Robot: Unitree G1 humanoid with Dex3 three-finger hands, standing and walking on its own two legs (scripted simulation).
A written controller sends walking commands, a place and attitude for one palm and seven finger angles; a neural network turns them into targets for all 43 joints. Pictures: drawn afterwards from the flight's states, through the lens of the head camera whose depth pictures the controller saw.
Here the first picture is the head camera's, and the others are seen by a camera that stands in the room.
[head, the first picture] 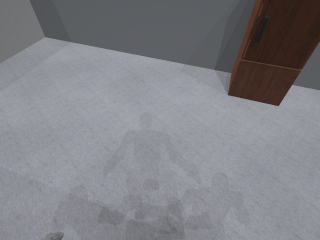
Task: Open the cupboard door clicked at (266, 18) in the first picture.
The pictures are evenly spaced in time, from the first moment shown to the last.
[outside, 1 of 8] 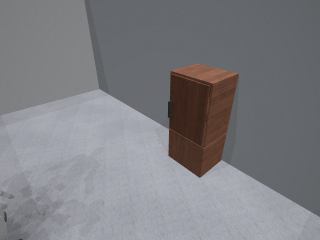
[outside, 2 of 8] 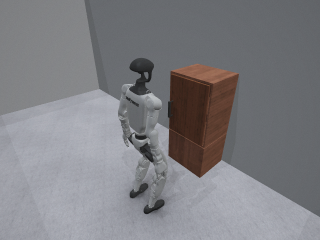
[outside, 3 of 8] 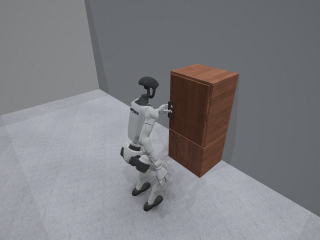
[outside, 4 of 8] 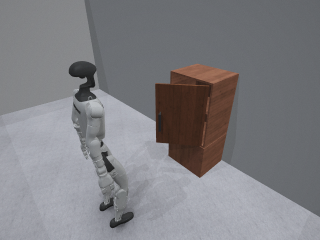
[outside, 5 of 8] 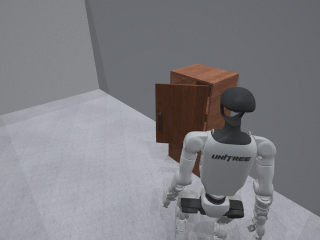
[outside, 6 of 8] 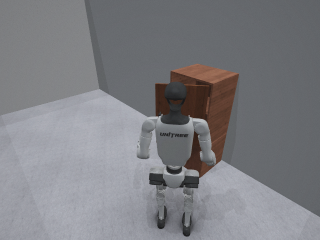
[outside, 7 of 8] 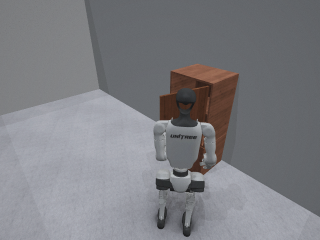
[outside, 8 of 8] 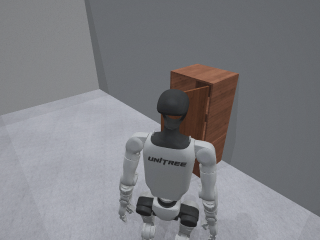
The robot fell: no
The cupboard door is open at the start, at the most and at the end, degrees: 0 78 78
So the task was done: yes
